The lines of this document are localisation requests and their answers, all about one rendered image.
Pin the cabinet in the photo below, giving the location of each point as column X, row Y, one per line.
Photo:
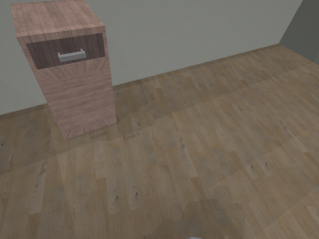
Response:
column 80, row 95

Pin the drawer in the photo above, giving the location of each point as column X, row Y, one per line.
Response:
column 45, row 53

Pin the handle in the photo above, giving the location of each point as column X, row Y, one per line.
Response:
column 72, row 56

